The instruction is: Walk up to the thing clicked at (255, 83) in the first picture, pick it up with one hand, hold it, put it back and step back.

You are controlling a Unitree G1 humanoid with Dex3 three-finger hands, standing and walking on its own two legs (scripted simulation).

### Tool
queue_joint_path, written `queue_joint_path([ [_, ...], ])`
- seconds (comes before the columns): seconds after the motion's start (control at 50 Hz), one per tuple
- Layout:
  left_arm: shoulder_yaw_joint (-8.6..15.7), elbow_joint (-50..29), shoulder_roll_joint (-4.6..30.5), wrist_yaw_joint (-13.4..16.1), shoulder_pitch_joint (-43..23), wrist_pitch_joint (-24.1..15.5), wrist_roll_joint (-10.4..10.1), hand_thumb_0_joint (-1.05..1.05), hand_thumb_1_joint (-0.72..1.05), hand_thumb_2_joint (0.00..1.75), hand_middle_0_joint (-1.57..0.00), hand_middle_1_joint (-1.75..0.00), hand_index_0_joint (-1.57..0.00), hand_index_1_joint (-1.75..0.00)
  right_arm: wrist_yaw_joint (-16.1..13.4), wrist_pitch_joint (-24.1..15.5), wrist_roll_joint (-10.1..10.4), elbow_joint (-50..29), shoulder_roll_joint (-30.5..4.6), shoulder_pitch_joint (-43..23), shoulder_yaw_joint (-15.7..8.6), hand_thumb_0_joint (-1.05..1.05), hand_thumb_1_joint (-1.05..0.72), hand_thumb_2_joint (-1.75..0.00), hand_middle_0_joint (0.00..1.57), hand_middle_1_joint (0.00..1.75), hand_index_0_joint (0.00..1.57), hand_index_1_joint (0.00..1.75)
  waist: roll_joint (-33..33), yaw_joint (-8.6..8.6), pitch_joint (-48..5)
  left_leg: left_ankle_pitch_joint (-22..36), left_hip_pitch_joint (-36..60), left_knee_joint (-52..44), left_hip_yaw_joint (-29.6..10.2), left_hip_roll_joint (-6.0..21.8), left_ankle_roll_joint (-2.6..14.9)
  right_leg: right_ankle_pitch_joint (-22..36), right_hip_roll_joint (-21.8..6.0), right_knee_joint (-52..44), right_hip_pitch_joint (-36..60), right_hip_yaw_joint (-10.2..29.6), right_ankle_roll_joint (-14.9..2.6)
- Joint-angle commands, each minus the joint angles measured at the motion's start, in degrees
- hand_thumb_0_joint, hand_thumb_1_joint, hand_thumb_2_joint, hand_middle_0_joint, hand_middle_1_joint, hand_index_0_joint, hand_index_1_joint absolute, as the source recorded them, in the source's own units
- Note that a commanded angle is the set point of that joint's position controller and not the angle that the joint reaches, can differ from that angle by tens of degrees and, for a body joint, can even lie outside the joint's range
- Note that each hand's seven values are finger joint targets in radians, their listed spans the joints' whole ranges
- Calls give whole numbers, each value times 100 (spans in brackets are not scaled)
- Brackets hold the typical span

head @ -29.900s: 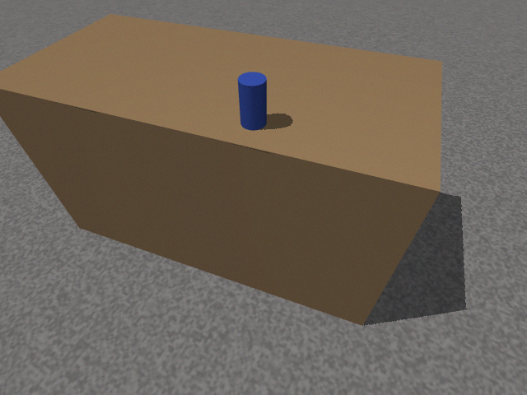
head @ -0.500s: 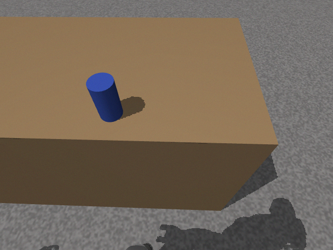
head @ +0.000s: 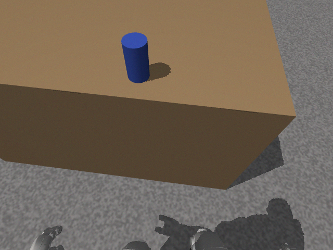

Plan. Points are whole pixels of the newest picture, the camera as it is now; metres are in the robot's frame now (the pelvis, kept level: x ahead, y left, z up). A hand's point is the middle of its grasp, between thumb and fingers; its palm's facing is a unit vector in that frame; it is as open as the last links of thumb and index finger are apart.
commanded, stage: step back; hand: left
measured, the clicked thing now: (136, 59) +0.61 +0.13 +0.06
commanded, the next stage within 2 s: none
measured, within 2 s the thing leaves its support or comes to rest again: neither
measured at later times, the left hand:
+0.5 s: hand out of the picture -0.04 +0.26 -0.12, palm faces -0.10 -0.88 -0.46, open 7.4 cm
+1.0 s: hand out of the picture -0.18 +0.30 -0.15, palm faces -0.10 -0.92 -0.38, open 7.4 cm
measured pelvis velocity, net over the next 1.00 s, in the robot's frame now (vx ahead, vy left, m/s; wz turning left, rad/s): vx -0.30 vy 0.04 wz -0.12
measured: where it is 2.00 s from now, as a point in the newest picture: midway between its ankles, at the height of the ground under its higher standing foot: outside the picture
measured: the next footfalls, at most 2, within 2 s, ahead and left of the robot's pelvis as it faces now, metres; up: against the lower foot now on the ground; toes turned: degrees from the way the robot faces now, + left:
right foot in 0.30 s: -0.08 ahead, -0.12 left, +0.00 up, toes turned -4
left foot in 0.70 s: -0.18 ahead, +0.14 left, +0.00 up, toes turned -6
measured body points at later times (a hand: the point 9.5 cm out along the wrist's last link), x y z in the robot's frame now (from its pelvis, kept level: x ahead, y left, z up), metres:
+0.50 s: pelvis -0.13 -0.01 +0.01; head -0.08 -0.05 +0.45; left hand -0.04 +0.31 -0.09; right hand -0.05 -0.33 -0.13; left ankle -0.12 +0.15 -0.64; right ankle -0.12 -0.12 -0.72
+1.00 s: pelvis -0.30 +0.04 +0.01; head -0.23 +0.05 +0.45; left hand -0.18 +0.35 -0.12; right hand -0.21 -0.29 -0.09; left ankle -0.22 +0.15 -0.72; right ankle -0.36 -0.10 -0.66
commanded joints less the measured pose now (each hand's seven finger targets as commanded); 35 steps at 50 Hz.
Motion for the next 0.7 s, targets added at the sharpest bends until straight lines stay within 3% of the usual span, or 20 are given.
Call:
queue_joint_path([
  [0.0,361,-394,1078,80,357,-105,-47,0,90,90,-20,-30,-20,-30,-202,-64,-87,-602,-1523,-340,-378,0,-90,-90,20,30,20,30,823,41,-1358,2901,458,-1567,-1207,1506,1123,-236,539,1968,-417,770,-117],
  [0.02,355,-305,1078,58,651,-107,-60,0,90,90,-20,-30,-20,-30,-226,-71,-58,-652,-1406,-437,-355,0,-90,-90,20,30,20,30,827,196,-1294,2920,613,-1474,-951,1363,1001,21,590,2033,-559,707,-83],
  [0.04,367,-272,1063,52,767,-119,-30,0,90,90,-20,-30,-20,-30,-224,-90,-34,-648,-1380,-368,-356,0,-90,-90,20,30,20,30,895,207,-1291,2932,684,-1426,-952,1380,1038,90,589,2053,-500,637,-26],
  [0.14,315,-431,928,38,644,-267,35,0,90,90,-20,-30,-20,-30,-232,-76,30,-719,-1265,88,-364,0,-90,-90,20,30,20,30,1028,-173,-1501,3514,1506,-1006,-841,1622,1421,-53,261,468,-270,267,302],
  [0.18,313,-395,915,22,786,-283,20,0,90,90,-20,-30,-20,-30,-227,-54,23,-784,-1372,0,-401,0,-90,-90,20,30,20,30,1203,-131,-1599,3093,1337,-941,-792,1648,1299,99,44,-537,202,114,243],
  [0.22,341,-277,988,-10,876,-316,43,0,90,90,-20,-30,-20,-30,-188,2,13,-859,-1455,-41,-421,0,-90,-90,20,30,20,30,1289,-189,-1603,2279,932,-949,-799,1504,1170,388,111,-1176,641,-190,214],
  [0.26,337,-43,974,-25,1443,-353,93,0,90,90,-20,-30,-20,-30,-175,63,92,-957,-1563,-282,-457,0,-90,-90,20,30,20,30,1165,75,-1859,1641,555,-660,-717,1462,998,1355,104,-2397,1392,-387,72],
  [0.28,347,33,1021,-18,1647,-382,126,0,90,90,-20,-30,-20,-30,-167,87,128,-982,-1498,-388,-440,0,-90,-90,20,30,20,30,1000,209,-1897,1182,263,-437,-612,1339,787,1765,58,-2892,1673,-327,-51],
  [0.3,452,-46,1353,-17,1491,-408,213,0,90,90,-20,-30,-20,-30,-148,92,167,-1008,-1275,-313,-379,0,-90,-90,20,30,20,30,183,151,-1716,466,-604,101,-402,909,403,1505,-532,-3028,1823,888,-315],
  [0.32,580,-230,1802,-46,1155,-416,224,0,90,90,-20,-30,-20,-30,-141,76,198,-1091,-1002,-339,-302,0,-90,-90,20,30,20,30,-1127,116,-1351,-825,-1641,1108,-13,-143,-22,1591,-1576,-3382,1685,2438,-901],
  [0.34,658,-478,2281,-29,793,-413,286,0,90,90,-20,-30,-20,-30,-229,116,142,-1046,-1190,-530,-385,0,-90,-90,20,30,20,30,-1538,417,-1126,-1675,-1188,2622,-636,-299,-143,1985,-2525,-3660,365,3361,-1788],
  [0.36,630,-585,2038,-1,420,-435,228,0,90,90,-20,-30,-20,-30,-250,111,165,-925,-1369,-298,-465,0,-90,-90,20,30,20,30,-1228,183,-854,-1500,-965,3160,-1071,-80,-141,2163,-2490,-3618,-105,3161,-1727],
  [0.38,531,-649,1719,-3,351,-432,206,0,90,90,-20,-30,-20,-30,-219,115,167,-779,-1444,-196,-447,0,-90,-90,20,30,20,30,-750,105,-745,-1154,-877,3380,-1134,-268,-116,2564,-2039,-3443,-140,2384,-1474],
  [0.4,460,-704,1428,10,108,-440,183,0,90,90,-20,-30,-20,-30,-211,93,232,-642,-1332,88,-422,0,-90,-90,20,30,20,30,-419,-178,-858,-836,-1124,3326,-1175,-525,-116,3418,-1443,-2998,454,1356,-1059],
  [0.42,466,-697,1327,18,21,-410,162,0,90,90,-20,-30,-20,-30,-246,61,249,-592,-1179,284,-359,0,-90,-90,20,30,20,30,-592,-277,-1075,-695,-1276,3231,-1001,-657,-138,3665,-1187,-2818,817,887,-819],
  [0.48,434,-772,1194,23,513,-379,197,0,90,90,-20,-30,-20,-30,-304,14,189,-646,-1174,328,-298,0,-90,-90,20,30,20,30,-533,119,-1293,-786,-1309,2834,-705,-566,-282,3499,-1148,-2719,1458,871,-942],
  [0.56,469,-706,1214,109,794,-292,195,0,90,90,-20,-30,-20,-30,-305,-58,104,-737,-1075,258,-274,0,-90,-90,20,30,20,30,-962,359,-1613,-1141,-1341,1300,-485,-137,-333,3993,-1508,-2391,2524,1032,-1154],
  [0.62,459,-791,1324,100,604,-232,139,0,90,90,-20,-30,-20,-30,-275,-78,71,-625,-1119,654,-316,0,-90,-90,20,30,20,30,-1394,215,-1872,-877,-656,139,-138,43,-173,4116,-1553,-2198,2360,1070,-1037],
  [0.66,426,-868,1407,46,308,-169,72,0,90,90,-20,-30,-20,-30,-240,-74,46,-395,-1190,1054,-362,0,-90,-90,20,30,20,30,-1268,-23,-1956,-142,103,-752,156,-37,-79,3550,-1401,-2005,1757,958,-863],
  [0.68,372,-912,1378,26,125,-131,45,0,90,90,-20,-30,-20,-30,-230,-86,24,-279,-1272,1323,-414,0,-90,-90,20,30,20,30,-1032,-197,-1970,458,503,-1217,166,-9,13,3041,-1296,-1836,1319,856,-655],
])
